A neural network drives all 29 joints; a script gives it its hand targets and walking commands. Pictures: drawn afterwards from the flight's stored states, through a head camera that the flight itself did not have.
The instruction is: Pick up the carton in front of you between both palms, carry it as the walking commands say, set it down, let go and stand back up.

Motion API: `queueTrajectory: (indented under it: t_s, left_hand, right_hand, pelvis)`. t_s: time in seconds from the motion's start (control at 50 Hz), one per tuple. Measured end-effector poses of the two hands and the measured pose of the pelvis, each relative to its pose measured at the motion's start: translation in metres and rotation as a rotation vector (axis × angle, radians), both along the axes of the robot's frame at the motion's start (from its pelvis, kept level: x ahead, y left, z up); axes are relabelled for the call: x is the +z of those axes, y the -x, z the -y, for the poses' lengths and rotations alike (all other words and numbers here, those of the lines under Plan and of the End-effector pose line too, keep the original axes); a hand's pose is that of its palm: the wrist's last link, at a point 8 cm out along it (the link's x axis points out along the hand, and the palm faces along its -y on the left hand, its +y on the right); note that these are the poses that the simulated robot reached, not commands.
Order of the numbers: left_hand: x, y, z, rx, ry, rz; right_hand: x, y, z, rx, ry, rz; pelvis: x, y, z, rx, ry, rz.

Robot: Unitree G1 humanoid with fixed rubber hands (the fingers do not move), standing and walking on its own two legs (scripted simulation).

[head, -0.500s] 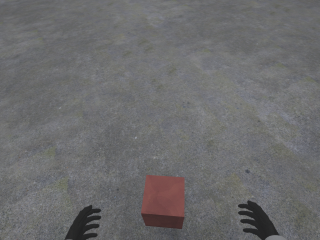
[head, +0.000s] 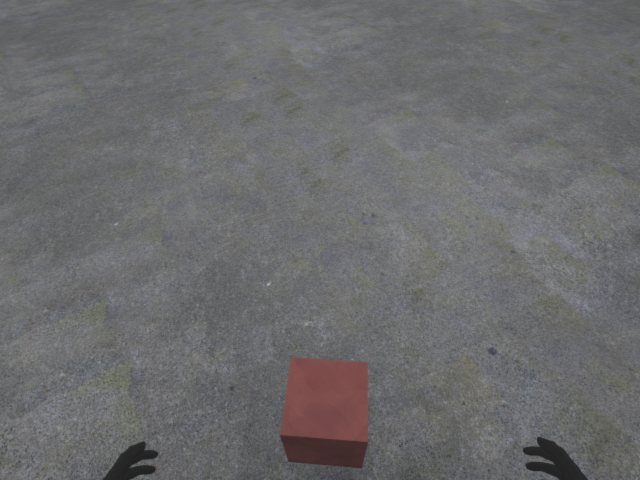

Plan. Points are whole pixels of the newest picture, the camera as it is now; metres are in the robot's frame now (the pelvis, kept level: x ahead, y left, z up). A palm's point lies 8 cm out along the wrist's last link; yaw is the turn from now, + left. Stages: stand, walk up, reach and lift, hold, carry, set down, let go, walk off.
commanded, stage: stand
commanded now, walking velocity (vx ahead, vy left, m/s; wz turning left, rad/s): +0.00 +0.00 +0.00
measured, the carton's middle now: (326, 413) +0.43 +0.02 -0.64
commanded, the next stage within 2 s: none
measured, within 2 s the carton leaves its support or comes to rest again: neither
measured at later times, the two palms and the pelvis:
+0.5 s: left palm out of the picture +0.14 +0.30 -0.09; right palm out of the picture +0.12 -0.28 -0.09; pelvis +0.01 +0.01 +0.01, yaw +0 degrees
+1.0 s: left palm out of the picture +0.10 +0.31 -0.09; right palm out of the picture +0.08 -0.30 -0.09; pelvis -0.01 +0.01 +0.01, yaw +0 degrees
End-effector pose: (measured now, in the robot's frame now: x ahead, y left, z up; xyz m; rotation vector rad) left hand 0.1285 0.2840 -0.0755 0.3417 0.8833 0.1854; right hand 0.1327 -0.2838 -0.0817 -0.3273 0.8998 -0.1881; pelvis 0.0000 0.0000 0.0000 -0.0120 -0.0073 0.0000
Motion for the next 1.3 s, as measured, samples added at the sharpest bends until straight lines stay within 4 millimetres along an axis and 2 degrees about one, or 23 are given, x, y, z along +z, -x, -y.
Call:
queueTrajectory:
  t_s: [0.22, 0.36, 1.02, 1.3]
  left_hand:
    - [-0.006, -0.018, -0.007, -0.004, 0.0, -0.032]
    - [-0.01, -0.017, -0.009, -0.005, 0.0, -0.061]
    - [-0.012, 0.035, -0.023, 0.031, -0.027, -0.175]
    - [-0.013, 0.05, -0.028, 0.043, -0.036, -0.216]
  right_hand:
    - [-0.008, -0.004, -0.006, -0.02, 0.001, -0.051]
    - [-0.009, 0.0, -0.004, -0.033, 0.01, -0.081]
    - [-0.012, 0.05, 0.016, -0.063, 0.023, -0.192]
    - [-0.014, 0.063, 0.02, -0.065, 0.025, -0.227]
  pelvis:
    - [0.002, -0.013, -0.007, -0.005, -0.002, -0.003]
    - [0.004, -0.015, -0.01, -0.005, -0.004, 0.001]
    - [0.012, 0.011, -0.006, 0.004, -0.003, 0.041]
    - [0.013, 0.017, -0.005, 0.005, -0.003, 0.042]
